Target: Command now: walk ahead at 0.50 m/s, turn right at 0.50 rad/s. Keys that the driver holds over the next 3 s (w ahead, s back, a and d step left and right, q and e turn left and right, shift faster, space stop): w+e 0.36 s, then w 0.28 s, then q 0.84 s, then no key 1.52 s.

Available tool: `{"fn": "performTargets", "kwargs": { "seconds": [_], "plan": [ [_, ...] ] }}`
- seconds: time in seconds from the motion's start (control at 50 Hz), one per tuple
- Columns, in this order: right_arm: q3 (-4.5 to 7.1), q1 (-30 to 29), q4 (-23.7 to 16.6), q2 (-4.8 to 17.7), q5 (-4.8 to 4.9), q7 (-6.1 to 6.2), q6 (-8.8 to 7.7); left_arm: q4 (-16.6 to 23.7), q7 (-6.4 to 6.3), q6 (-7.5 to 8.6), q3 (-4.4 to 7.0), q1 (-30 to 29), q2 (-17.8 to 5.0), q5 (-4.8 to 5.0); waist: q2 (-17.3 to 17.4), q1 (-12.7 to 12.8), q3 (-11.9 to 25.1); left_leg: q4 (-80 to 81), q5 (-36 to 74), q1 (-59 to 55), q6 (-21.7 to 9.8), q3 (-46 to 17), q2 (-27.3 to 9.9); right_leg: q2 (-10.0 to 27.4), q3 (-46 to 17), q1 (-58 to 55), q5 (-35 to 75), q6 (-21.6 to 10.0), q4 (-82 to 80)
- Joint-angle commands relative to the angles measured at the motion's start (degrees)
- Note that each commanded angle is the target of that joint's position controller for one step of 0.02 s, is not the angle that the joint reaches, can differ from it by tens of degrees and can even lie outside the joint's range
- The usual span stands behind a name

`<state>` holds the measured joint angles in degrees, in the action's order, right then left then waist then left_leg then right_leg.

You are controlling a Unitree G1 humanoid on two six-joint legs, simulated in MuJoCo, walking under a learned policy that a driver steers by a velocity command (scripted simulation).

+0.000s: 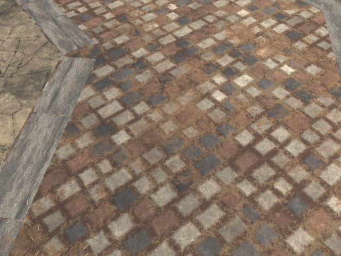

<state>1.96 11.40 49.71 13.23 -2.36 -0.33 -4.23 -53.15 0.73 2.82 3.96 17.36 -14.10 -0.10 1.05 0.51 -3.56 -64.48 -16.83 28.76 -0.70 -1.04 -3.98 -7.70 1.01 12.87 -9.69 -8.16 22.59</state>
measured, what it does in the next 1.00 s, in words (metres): walks ahead: left foot, then right foot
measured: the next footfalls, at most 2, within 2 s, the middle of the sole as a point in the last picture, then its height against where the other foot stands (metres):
left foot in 0.36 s outside the picture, level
right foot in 0.82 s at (227, 236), level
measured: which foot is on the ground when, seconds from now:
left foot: up 0.00-0.34, down 0.36-0.84, up 0.86-1.00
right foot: down 0.00-0.38, up 0.40-0.80, down 0.82-1.00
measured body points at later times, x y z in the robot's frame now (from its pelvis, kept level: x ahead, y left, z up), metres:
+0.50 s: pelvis +0.28 +0.03 +0.00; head +0.31 +0.03 +0.45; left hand +0.39 +0.29 -0.14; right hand +0.36 -0.26 -0.11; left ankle +0.36 +0.11 -0.74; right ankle +0.15 -0.05 -0.65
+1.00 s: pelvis +0.45 -0.06 +0.00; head +0.48 -0.08 +0.45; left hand +0.65 +0.15 -0.11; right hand +0.42 -0.32 -0.15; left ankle +0.43 +0.08 -0.66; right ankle +0.50 -0.15 -0.74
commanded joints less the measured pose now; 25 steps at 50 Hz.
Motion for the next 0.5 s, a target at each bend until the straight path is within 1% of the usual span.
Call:
{"fn": "performTargets", "kwargs": {
  "seconds": [0.02, 0.04, 0.08, 0.14, 0.2, 0.24, 0.26, 0.28, 0.3, 0.32, 0.34, 0.36, 0.38, 0.4, 0.42, 0.44, 0.46, 0.48, 0.5],
  "plan": [
    [0.84, 2.4, -2.92, 3.8, -0.52, -0.28, 1.55, 2.67, -0.43, 1.45, 1.6, 2.29, -7.74, 0.38, -1.95, -1.72, 2.5, 4.37, 3.61, 4.75, 2.29, 0.41, -1.24, 15.03, -16.42, -2.64, 17.12, -7.86, -11.27],
    [0.84, -0.55, -4.08, 3.95, -0.51, -0.33, 1.73, 2.51, -0.49, 1.37, 1.63, 3.49, -7.97, 0.41, -2.34, -0.98, 1.49, 7.04, 6.07, 6.49, 2.89, 0.75, -1.34, 14.51, -16.42, -2.55, 16.42, -7.29, -11.86],
    [0.82, -6.03, -6.11, 4.33, -0.28, -0.45, 1.87, 2.21, -0.49, 1.11, 1.55, 6.12, -7.66, 0.38, -3.12, 0.89, 0.47, 12.65, 10.87, 9.27, 3.61, 1.05, -1.06, 13.71, -16.89, -3.99, 16.62, -5.7, -11.94],
    [0.51, -11.47, -8.14, 4.35, 0.06, -0.82, 1.74, 2.01, -0.67, 0.83, 1.57, 9.4, -7.83, 0.25, -4.08, 3.17, 1.0, 19.03, 16.11, 10.55, 3.68, 0.81, 0.18, 13.12, -17.61, -7.92, 19.47, -3.81, -10.16],
    [0.02, -16.69, -10.3, 4.48, 0.38, -1.02, 1.43, 1.92, -1.1, 0.6, 1.53, 12.02, -7.98, -0.22, -4.67, 4.97, 0.73, 24.1, 16.64, 11.39, 3.31, 0.76, 1.71, 13.45, -19.34, -12.13, 22.88, -3.89, -7.9],
    [-0.26, -19.24, -11.78, 4.79, 0.66, -1.07, 1.02, 2.04, -1.39, 0.46, 1.6, 12.91, -8.39, -0.72, -5.07, 5.62, 0.5, 27.29, 15.32, 10.8, 2.65, 0.75, 2.81, 14.2, -20.93, -14.49, 25.58, -4.15, -5.91],
    [-0.3, -19.62, -12.39, 5.17, 0.82, -1.07, 0.75, 2.27, -1.61, 0.44, 1.71, 12.69, -8.79, -0.89, -5.37, 5.37, 0.43, 29.04, 14.56, 9.44, 2.13, 0.38, 3.17, 14.72, -21.88, -15.1, 26.71, -3.98, -4.93],
    [-0.21, -18.51, -12.51, 5.78, 0.94, -1.01, 0.46, 2.67, -1.88, 0.46, 1.84, 11.69, -9.25, -0.97, -5.67, 4.36, 0.55, 31.21, 13.56, 6.48, 1.48, -0.17, 3.5, 15.08, -22.71, -14.92, 27.67, -3.37, -3.83],
    [0.01, -15.58, -11.96, 6.55, 1.06, -0.85, 0.16, 3.28, -2.03, 0.49, 2.0, 9.66, -9.88, -0.98, -6.01, 2.51, 1.1, 33.61, 11.75, 1.02, 0.62, -0.25, 4.27, 14.92, -22.78, -13.27, 29.85, -2.32, -2.14],
    [0.5, -10.33, -10.48, 7.74, 1.17, -0.43, -0.18, 3.96, -1.89, 0.66, 2.14, 7.42, -10.56, -0.96, -6.1, 0.06, 3.09, 35.38, 9.42, -7.39, -0.44, 0.23, 5.88, 13.89, -22.38, -10.9, 35.21, -1.02, 1.85],
    [1.23, -2.48, -8.24, 9.33, 1.12, 0.21, -0.79, 4.24, -1.34, 1.02, 2.17, 6.15, -10.88, -0.62, -4.05, -3.54, 7.22, 38.61, 10.63, -18.3, -1.84, 0.54, 6.22, 11.21, -20.69, -8.61, 37.5, 0.3, 10.5],
    [2.17, 6.11, -7.29, 12.52, 0.13, 1.22, -1.46, 5.35, -0.66, 1.61, 1.7, 5.9, -9.1, 0.06, -0.29, -7.01, 14.13, 39.7, 4.74, -32.23, -4.33, -7.22, -2.05, 7.95, -18.33, -1.69, 27.13, 1.52, 23.53],
    [3.5, 10.9, -7.56, 17.82, -1.34, 1.81, -1.01, 6.81, -0.7, 1.66, 0.43, 11.97, -2.98, 2.2, 11.69, -5.4, 23.18, 41.56, -0.37, -48.79, -10.49, -30.39, -19.0, 0.09, -10.51, 14.33, -7.98, 3.78, 41.29],
    [3.52, 8.45, -7.21, 15.41, -0.22, 1.37, -0.08, 6.39, -1.09, 1.19, 0.67, 13.28, -6.83, 0.31, 12.66, -3.28, 22.72, 46.92, -5.56, -45.18, -13.44, -43.85, -21.11, 1.28, -8.49, 20.94, -20.49, 3.27, 48.26],
    [2.52, 4.27, -7.87, 10.33, 0.24, 1.05, 0.13, 5.29, -1.02, 0.66, 0.92, 10.44, -7.77, -0.87, 4.75, -2.03, 12.74, 48.41, -8.7, -36.01, -12.81, -36.32, -18.48, 4.58, -8.67, 22.55, -15.09, 3.31, 50.01],
    [1.65, 1.68, -7.75, 6.73, 0.42, 0.69, -0.01, 5.66, -0.48, 0.57, 0.63, 6.77, -6.82, -1.4, 0.15, -1.88, 7.5, 49.73, -5.12, -29.11, -11.83, -28.42, -15.32, 6.23, -8.06, 21.77, -11.17, 3.57, 47.8],
    [1.18, 1.25, -6.99, 5.47, 0.29, 0.58, -0.26, 6.07, -0.02, 0.35, 0.46, 5.27, -5.66, -1.6, 1.31, -1.07, 4.59, 51.28, 0.58, -24.67, -10.47, -22.41, -12.58, 7.49, -7.73, 20.61, -9.88, 3.8, 45.13],
    [0.99, 1.98, -5.81, 5.22, 0.5, 0.58, -0.66, 6.49, 0.43, -0.15, 0.36, 4.67, -5.25, -2.24, 3.54, -0.21, 3.26, 52.34, 5.09, -21.53, -9.71, -17.98, -10.43, 8.25, -7.52, 19.13, -9.63, 4.23, 43.13],
    [1.06, 2.94, -4.87, 5.61, 0.7, 0.32, -1.21, 6.29, 0.75, -0.67, 0.18, 5.1, -4.68, -2.44, 4.68, 0.33, 3.31, 52.68, 9.68, -20.3, -9.65, -15.41, -9.53, 8.15, -7.15, 17.82, -9.44, 4.55, 42.18]
  ]
}}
